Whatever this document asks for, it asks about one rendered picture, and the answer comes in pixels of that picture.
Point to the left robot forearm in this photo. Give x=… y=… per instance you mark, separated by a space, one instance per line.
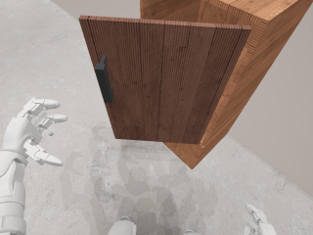
x=12 y=193

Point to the handle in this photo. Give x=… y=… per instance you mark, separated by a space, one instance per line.
x=103 y=80

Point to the left robot thigh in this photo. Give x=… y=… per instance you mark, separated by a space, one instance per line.
x=123 y=227

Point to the robot right hand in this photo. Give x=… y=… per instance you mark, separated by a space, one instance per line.
x=261 y=226

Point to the robot left hand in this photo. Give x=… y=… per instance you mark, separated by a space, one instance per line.
x=20 y=130

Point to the cupboard door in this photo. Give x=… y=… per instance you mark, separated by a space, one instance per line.
x=167 y=76

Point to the robot left shin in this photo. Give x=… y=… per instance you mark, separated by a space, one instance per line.
x=125 y=218

